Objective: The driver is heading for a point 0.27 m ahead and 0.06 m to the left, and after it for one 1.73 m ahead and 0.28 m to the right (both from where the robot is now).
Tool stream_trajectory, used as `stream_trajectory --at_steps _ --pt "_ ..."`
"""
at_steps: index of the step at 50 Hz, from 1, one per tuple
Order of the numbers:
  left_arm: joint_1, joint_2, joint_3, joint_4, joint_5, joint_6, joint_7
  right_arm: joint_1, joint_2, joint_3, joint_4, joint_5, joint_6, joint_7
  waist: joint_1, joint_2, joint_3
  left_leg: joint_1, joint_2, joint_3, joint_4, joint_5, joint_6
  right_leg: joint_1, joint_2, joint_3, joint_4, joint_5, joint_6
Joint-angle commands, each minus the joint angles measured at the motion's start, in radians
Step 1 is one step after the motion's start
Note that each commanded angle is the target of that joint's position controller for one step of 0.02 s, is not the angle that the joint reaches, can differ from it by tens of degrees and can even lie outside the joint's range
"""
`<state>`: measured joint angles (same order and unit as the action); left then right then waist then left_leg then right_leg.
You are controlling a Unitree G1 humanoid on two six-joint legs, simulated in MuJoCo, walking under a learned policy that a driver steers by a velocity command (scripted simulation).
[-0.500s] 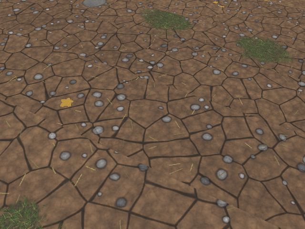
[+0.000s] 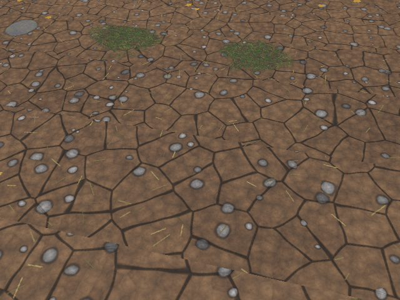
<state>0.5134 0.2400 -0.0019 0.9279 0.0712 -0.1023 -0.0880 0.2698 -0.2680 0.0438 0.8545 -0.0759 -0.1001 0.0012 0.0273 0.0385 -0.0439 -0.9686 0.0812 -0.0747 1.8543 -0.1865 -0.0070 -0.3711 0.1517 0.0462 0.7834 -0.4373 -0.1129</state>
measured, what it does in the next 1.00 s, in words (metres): walks ahead: left foot, then right foot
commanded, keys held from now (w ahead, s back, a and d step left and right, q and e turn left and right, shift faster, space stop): w+e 0.08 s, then e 0.02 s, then no key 0.90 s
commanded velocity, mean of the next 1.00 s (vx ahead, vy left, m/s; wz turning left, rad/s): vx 0.14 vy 0.00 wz -0.18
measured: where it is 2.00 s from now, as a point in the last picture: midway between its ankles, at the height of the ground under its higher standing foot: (247, 284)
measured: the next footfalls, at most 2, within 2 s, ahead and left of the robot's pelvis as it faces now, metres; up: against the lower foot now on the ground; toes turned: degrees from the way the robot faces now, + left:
left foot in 0.28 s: +0.34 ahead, +0.07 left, +0.00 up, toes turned -9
right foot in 0.54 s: +0.25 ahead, -0.14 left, +0.00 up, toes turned -16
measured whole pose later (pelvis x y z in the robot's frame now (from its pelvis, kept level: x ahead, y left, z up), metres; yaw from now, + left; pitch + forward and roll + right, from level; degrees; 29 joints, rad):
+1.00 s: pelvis +0.27 -0.04 +0.03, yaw -14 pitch -1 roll +0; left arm 0.11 0.24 0.07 0.88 0.00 -0.07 -0.09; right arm 0.07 -0.24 -0.07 0.96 0.00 -0.08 0.06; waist 0.00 0.02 0.04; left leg -0.25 0.04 0.07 0.55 -0.29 -0.01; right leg -0.18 0.00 -0.03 0.55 -0.35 -0.02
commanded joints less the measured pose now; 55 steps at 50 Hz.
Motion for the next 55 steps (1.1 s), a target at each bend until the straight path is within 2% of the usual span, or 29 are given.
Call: stream_trajectory --at_steps 1,3,5,8,10,11,12,13,14,15,16,17,18,19,20,21,22,23,24,25,26,27,28,29,30,32,35,39,55 --pt "-0.251 0.093 -0.014 -0.138 -0.033 -0.054 0.020 -0.121 -0.073 -0.001 -0.100 -0.005 0.011 -0.001 -0.061 -0.064 0.083 -0.036 0.054 0.009 -0.419 0.304 -0.031 -0.214 -0.221 0.492 -0.464 -0.062 -0.190" --pt "-0.183 0.115 -0.020 -0.100 -0.030 -0.066 0.040 -0.199 -0.059 0.001 -0.122 -0.012 0.028 0.009 -0.041 -0.059 0.071 0.140 0.040 0.054 -0.640 0.305 -0.047 -0.242 -0.191 0.447 -0.460 0.056 -0.192" --pt "-0.050 0.111 -0.013 -0.049 -0.038 -0.057 0.041 -0.301 -0.044 0.003 -0.142 -0.019 0.035 0.018 0.011 -0.083 0.107 0.128 0.000 0.070 -0.910 0.226 -0.042 -0.026 -0.216 0.478 -0.436 0.186 -0.188" --pt "0.041 0.116 0.022 -0.008 -0.031 -0.025 0.032 -0.425 -0.040 -0.004 -0.180 0.008 0.036 0.043 0.051 -0.127 0.110 0.112 -0.060 0.106 -1.132 0.198 -0.027 0.261 -0.252 0.477 -0.370 0.647 -0.160" --pt "0.031 0.107 0.042 -0.007 -0.035 -0.011 0.035 -0.485 -0.032 -0.009 -0.182 0.017 0.030 0.064 0.059 -0.110 0.109 0.188 -0.075 0.107 -1.215 0.261 -0.023 0.296 -0.245 0.440 -0.352 0.771 -0.104" --pt "0.014 0.098 0.049 -0.014 -0.041 -0.007 0.035 -0.501 -0.036 -0.016 -0.175 0.016 0.026 0.067 0.052 -0.094 0.104 0.262 -0.082 0.114 -1.251 0.302 -0.013 0.278 -0.238 0.422 -0.347 0.815 -0.076" --pt "-0.031 0.101 0.059 -0.033 -0.046 -0.002 0.030 -0.475 -0.042 -0.025 -0.160 0.019 0.021 0.065 0.020 -0.102 0.071 0.384 -0.095 0.130 -1.270 0.322 0.007 0.243 -0.234 0.408 -0.332 0.934 -0.049" --pt "-0.080 0.114 0.073 -0.060 -0.047 0.003 0.023 -0.399 -0.057 -0.042 -0.128 0.026 0.014 0.056 -0.024 -0.107 0.033 0.541 -0.114 0.152 -1.285 0.345 0.030 0.205 -0.220 0.391 -0.293 1.098 -0.021" --pt "-0.131 0.121 0.085 -0.093 -0.044 0.006 0.015 -0.237 -0.079 -0.061 -0.064 0.037 0.002 0.041 -0.090 -0.075 -0.029 0.776 -0.116 0.150 -1.300 0.426 0.067 0.121 -0.175 0.346 -0.181 1.239 0.032" --pt "-0.125 0.070 0.077 -0.126 -0.028 -0.008 0.011 0.014 -0.116 -0.080 0.007 0.061 -0.019 0.028 -0.128 0.019 -0.230 1.222 0.035 0.016 -1.226 0.715 0.226 -0.072 -0.125 0.314 0.018 1.169 0.121" --pt "-0.099 0.001 0.056 -0.140 -0.024 -0.018 0.027 0.237 -0.141 -0.107 0.046 0.070 -0.029 0.028 -0.188 0.213 -0.428 1.543 0.296 -0.278 -1.274 0.925 0.479 -0.297 0.002 0.214 0.502 0.377 0.215" --pt "-0.127 0.042 0.079 -0.161 -0.051 0.003 0.025 0.232 -0.125 -0.104 0.046 0.018 -0.017 0.026 -0.157 0.092 -0.414 1.429 0.415 -0.452 -1.434 0.854 0.496 -0.374 0.014 0.092 0.658 -0.238 0.206" --pt "-0.189 0.036 0.085 -0.180 -0.056 0.026 0.031 0.024 -0.139 -0.114 -0.003 0.016 -0.017 0.015 -0.085 -0.018 -0.163 1.104 0.387 -0.397 -1.522 0.501 0.398 -0.383 -0.090 0.110 0.679 -0.150 0.159" --pt "-0.185 0.025 0.081 -0.149 -0.034 0.042 0.046 -0.191 -0.019 -0.083 -0.055 0.057 -0.015 0.024 -0.010 -0.039 -0.025 0.818 0.288 -0.255 -1.601 0.369 0.317 -0.297 -0.178 0.106 0.579 -0.097 0.155" --pt "-0.115 -0.009 0.071 -0.117 0.008 0.048 0.048 -0.328 0.096 -0.038 -0.091 0.098 -0.014 0.040 0.080 -0.003 -0.048 0.700 0.207 -0.166 -1.615 0.354 0.261 -0.148 -0.235 0.106 0.389 -0.123 0.162" --pt "-0.074 -0.034 0.062 -0.089 0.039 0.051 0.037 -0.384 0.112 -0.034 -0.094 0.100 -0.024 0.051 0.132 0.026 -0.011 0.532 0.125 -0.045 -1.619 0.401 0.215 0.033 -0.256 0.043 0.240 -0.196 0.194" --pt "-0.040 -0.045 0.054 -0.075 0.016 0.052 0.013 -0.410 0.015 -0.066 -0.088 0.095 -0.036 0.060 0.153 0.037 -0.020 0.425 0.051 0.055 -1.608 0.373 0.180 0.179 -0.242 -0.044 0.125 -0.157 0.233" --pt "-0.055 -0.038 0.048 -0.057 -0.021 0.057 -0.011 -0.435 -0.051 -0.093 -0.089 0.085 -0.041 0.067 0.137 0.001 -0.029 0.412 0.001 0.103 -1.564 0.275 0.161 0.229 -0.218 -0.096 -0.019 -0.041 0.253" --pt "-0.052 -0.030 0.042 -0.038 -0.049 0.058 -0.027 -0.443 -0.075 -0.105 -0.085 0.077 -0.039 0.080 0.120 -0.022 -0.028 0.412 -0.011 0.103 -1.527 0.145 0.155 0.257 -0.191 -0.131 -0.145 0.129 0.253" --pt "-0.068 0.017 0.051 -0.035 -0.049 0.052 -0.031 -0.386 -0.086 -0.112 -0.058 0.060 -0.029 0.096 0.091 -0.030 -0.022 0.411 0.006 0.058 -1.497 -0.004 0.145 0.272 -0.170 -0.136 -0.166 0.203 0.233" --pt "-0.064 0.062 0.061 -0.050 -0.031 0.040 -0.021 -0.320 -0.060 -0.105 -0.027 0.061 -0.019 0.111 0.088 -0.039 -0.041 0.411 0.035 0.005 -1.481 -0.141 0.124 0.291 -0.193 -0.094 -0.143 0.254 0.193" --pt "-0.119 0.094 0.067 -0.090 -0.041 0.026 -0.012 -0.273 -0.023 -0.093 -0.002 0.076 -0.017 0.111 0.071 -0.042 0.002 0.445 0.052 -0.023 -1.478 -0.251 0.111 0.217 -0.228 -0.043 -0.239 0.224 0.130" --pt "-0.249 0.154 0.076 -0.139 -0.063 0.010 -0.009 -0.203 -0.033 -0.102 -0.007 0.078 -0.019 0.092 -0.013 -0.114 0.082 0.537 -0.006 0.063 -1.450 -0.242 0.093 0.014 -0.286 0.070 -0.371 0.098 0.006" --pt "-0.348 0.147 0.074 -0.153 -0.072 0.003 -0.013 -0.226 -0.051 -0.111 -0.019 0.074 -0.020 0.063 -0.046 -0.128 0.054 0.653 -0.048 0.134 -1.393 -0.127 0.056 -0.049 -0.303 0.115 -0.413 0.026 -0.047" --pt "-0.388 0.123 0.069 -0.157 -0.076 0.001 -0.013 -0.231 -0.055 -0.114 -0.018 0.075 -0.017 0.048 -0.055 -0.121 0.001 0.739 -0.049 0.146 -1.369 -0.046 0.042 -0.035 -0.301 0.111 -0.415 0.056 -0.038" --pt "-0.401 0.066 0.056 -0.153 -0.077 0.003 -0.008 -0.200 -0.040 -0.114 -0.002 0.090 -0.010 0.043 -0.056 -0.095 -0.028 0.767 -0.035 0.128 -1.393 0.056 0.039 0.067 -0.270 0.075 -0.369 0.189 0.014" --pt "-0.334 0.094 0.071 -0.119 -0.068 0.010 -0.004 -0.202 -0.044 -0.119 0.009 0.089 -0.005 0.058 -0.022 -0.059 -0.036 0.762 -0.029 0.119 -1.393 0.203 0.049 0.158 -0.240 0.024 -0.321 0.374 0.041" --pt "-0.330 0.081 0.079 -0.104 -0.068 0.016 -0.002 -0.202 -0.043 -0.125 0.023 0.080 0.003 0.058 -0.018 -0.060 -0.043 0.765 -0.030 0.128 -1.365 0.240 0.038 0.207 -0.229 -0.001 -0.303 0.521 0.047" --pt "-0.407 0.138 0.108 -0.077 -0.072 0.025 0.013 -0.247 -0.101 -0.136 0.072 0.075 0.005 0.053 -0.024 -0.037 -0.012 0.792 -0.028 0.124 -1.326 0.228 0.023 0.214 -0.192 -0.041 -0.303 0.493 0.072"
